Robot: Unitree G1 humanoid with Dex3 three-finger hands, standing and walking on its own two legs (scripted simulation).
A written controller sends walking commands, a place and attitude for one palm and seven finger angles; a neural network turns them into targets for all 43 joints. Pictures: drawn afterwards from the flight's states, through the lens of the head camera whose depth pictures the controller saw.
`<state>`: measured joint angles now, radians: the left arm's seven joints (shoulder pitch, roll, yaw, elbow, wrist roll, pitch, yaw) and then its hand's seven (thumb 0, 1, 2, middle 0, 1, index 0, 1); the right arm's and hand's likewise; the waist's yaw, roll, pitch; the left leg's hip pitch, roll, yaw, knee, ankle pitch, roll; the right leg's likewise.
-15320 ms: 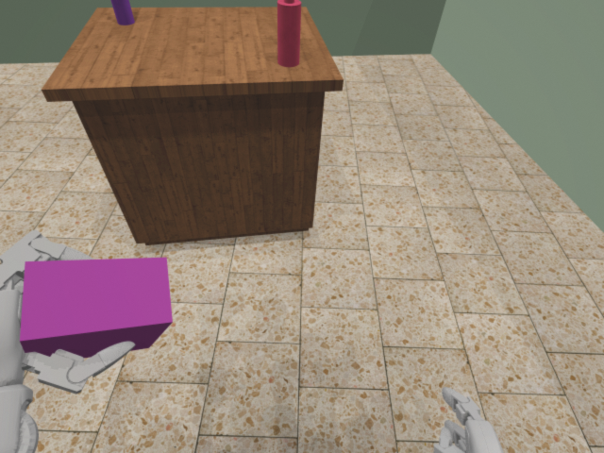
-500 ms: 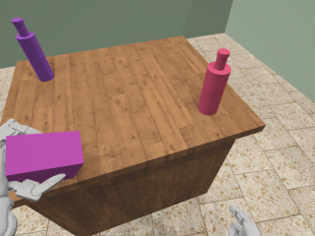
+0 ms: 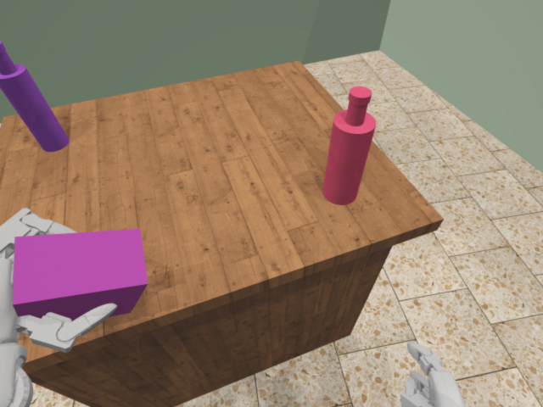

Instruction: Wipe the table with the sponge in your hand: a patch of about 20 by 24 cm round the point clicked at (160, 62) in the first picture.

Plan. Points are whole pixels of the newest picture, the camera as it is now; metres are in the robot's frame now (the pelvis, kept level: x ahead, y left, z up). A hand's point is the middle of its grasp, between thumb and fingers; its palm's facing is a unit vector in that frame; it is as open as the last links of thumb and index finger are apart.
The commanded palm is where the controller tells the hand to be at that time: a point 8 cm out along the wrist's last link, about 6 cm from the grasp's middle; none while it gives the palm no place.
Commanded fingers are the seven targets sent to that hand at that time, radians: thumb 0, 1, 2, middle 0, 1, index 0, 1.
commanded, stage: come to a stop and stand still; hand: left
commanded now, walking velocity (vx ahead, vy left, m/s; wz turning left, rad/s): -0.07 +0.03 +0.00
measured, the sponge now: (100, 278) +0.23 +0.22 +0.14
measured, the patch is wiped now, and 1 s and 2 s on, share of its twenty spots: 0.00 0.00 0.00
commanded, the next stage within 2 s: look again from close up in 1.32 s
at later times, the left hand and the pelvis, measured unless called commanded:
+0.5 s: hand (52, 323) +0.18 +0.26 +0.12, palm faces +0.19 -0.90 -0.39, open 10.4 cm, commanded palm +0.14 +0.32 +0.18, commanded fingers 0.00 0.10 1.30 -1.20 -1.60 -1.20 -1.60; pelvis -0.03 +0.05 +0.00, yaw -3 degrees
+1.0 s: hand (1, 276) +0.22 +0.33 +0.14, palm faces +0.36 -0.86 -0.37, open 10.4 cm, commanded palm +0.16 +0.35 +0.18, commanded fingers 0.00 0.10 1.30 -1.20 -1.60 -1.20 -1.60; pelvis +0.00 +0.08 +0.01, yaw -1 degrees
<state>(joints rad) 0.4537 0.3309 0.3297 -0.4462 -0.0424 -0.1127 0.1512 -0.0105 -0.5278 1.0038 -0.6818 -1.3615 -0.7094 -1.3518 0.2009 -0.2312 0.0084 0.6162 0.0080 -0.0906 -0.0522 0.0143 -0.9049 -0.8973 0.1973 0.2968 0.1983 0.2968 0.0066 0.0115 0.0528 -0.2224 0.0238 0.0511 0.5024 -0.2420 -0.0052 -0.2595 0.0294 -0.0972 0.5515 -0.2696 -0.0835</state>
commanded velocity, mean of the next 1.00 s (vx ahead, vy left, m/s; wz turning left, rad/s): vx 0.00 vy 0.00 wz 0.00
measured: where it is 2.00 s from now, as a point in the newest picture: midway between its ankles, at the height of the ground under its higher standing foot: outside the picture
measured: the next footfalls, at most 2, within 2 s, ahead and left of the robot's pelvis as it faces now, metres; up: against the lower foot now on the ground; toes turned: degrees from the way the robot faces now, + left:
none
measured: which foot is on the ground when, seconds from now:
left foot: down 0.00-1.00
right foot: down 0.00-1.00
